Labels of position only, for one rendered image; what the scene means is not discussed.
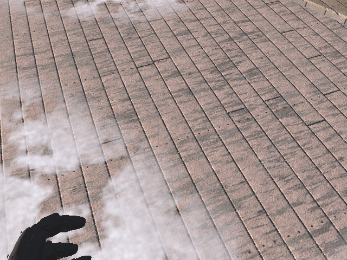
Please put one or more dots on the left robot hand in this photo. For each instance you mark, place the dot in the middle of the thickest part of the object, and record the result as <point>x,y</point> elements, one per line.
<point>32,244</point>

